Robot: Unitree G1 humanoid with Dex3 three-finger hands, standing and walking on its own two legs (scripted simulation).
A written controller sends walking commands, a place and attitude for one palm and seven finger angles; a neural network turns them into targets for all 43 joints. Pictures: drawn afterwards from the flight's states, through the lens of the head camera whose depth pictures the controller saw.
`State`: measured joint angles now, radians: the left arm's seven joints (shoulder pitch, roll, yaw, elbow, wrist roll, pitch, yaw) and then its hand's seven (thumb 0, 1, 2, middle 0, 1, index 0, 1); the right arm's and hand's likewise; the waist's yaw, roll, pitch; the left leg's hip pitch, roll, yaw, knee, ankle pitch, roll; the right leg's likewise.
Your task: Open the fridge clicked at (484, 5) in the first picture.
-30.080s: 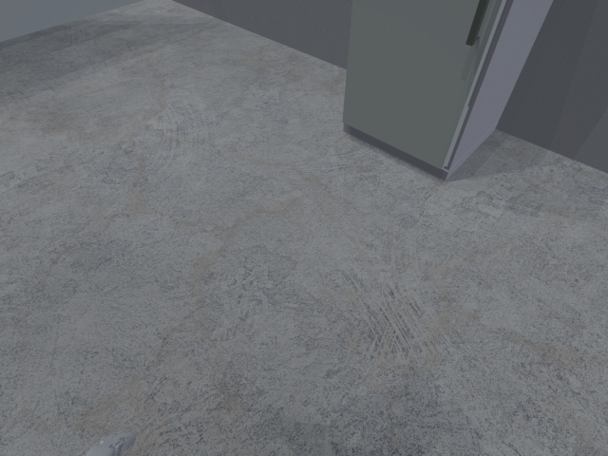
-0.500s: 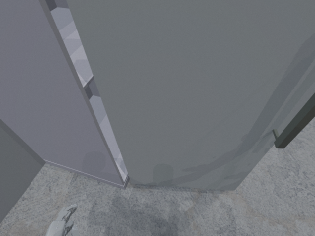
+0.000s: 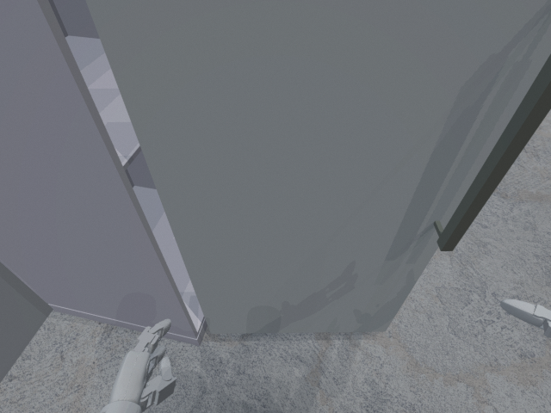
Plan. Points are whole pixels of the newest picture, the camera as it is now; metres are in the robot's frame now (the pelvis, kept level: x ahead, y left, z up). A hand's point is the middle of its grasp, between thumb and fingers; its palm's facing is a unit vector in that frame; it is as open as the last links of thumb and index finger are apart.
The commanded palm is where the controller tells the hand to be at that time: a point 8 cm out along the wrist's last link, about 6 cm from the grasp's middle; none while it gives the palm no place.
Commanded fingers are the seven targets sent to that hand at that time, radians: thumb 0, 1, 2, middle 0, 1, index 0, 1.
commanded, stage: draw the hand back to the body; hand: right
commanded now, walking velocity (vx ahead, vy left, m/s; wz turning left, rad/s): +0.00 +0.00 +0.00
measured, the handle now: (493, 150) +0.47 -0.34 +0.15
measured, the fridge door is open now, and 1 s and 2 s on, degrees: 76 76 76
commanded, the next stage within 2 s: step back with the hand held close in 0.82 s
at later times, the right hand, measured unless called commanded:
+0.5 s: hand (494, 263) +0.25 -0.23 +0.17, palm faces +0.40 +0.82 -0.42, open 8.3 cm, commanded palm +0.20 -0.27 +0.18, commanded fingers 0.00 -0.90 -0.90 0.20 0.30 0.20 0.30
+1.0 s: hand (497, 273) +0.24 -0.23 +0.17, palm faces +0.43 +0.80 -0.42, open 7.4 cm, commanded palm +0.19 -0.26 +0.18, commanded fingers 0.00 -0.90 -0.90 0.20 0.30 0.20 0.30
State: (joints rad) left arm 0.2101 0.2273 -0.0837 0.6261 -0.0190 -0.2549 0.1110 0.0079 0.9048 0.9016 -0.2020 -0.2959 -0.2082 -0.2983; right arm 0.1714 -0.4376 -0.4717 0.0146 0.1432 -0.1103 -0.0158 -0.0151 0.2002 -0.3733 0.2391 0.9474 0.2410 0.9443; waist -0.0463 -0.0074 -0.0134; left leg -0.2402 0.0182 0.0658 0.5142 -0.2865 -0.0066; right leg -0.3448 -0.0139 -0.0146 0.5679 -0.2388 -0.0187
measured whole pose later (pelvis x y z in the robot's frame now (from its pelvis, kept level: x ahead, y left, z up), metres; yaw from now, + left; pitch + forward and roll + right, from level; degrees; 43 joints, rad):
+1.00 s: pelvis +0.04 +0.04 +0.01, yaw +1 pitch -2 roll +0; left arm 0.18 0.23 -0.02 0.65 0.00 -0.10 0.10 0.01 0.91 0.90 -0.20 -0.30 -0.21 -0.30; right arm 0.46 -0.37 -0.37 -0.37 0.07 -0.10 -0.10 0.01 -0.88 -0.90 0.21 0.31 0.21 0.30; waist -0.06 -0.05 -0.01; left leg -0.07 -0.02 0.05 0.40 -0.29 0.03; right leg -0.17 -0.05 -0.03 0.45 -0.24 0.01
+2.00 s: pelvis -0.17 -0.05 -0.01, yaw -1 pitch +1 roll +2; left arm 0.18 0.23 -0.01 0.62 -0.01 -0.09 0.09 0.01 0.91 0.90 -0.20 -0.30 -0.21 -0.30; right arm 0.46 -0.43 -0.40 -0.48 0.05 -0.23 -0.15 0.01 -0.88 -0.90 0.21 0.31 0.21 0.30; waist -0.01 0.05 -0.02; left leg -0.32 -0.04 -0.07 0.57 -0.27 -0.02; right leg -0.38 0.01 -0.01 0.57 -0.20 -0.04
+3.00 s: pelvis -0.33 -0.08 +0.00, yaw +0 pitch -2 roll +0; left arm 0.25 0.22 -0.01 0.70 0.01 -0.10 0.08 0.01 0.91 0.90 -0.20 -0.30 -0.21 -0.30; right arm 0.47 -0.34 -0.36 -0.38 0.02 -0.18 -0.17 0.01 -0.88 -0.90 0.21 0.31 0.21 0.30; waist -0.02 0.03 -0.02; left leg -0.17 0.02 0.10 0.52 -0.31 0.04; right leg -0.42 -0.06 -0.08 0.76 -0.32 0.00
